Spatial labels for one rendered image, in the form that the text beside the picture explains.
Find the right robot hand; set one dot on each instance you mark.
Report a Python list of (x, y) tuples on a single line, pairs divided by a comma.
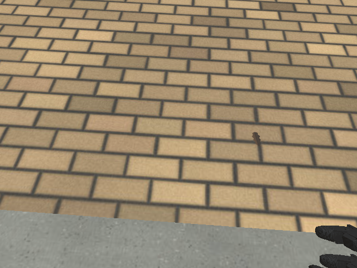
[(339, 235)]

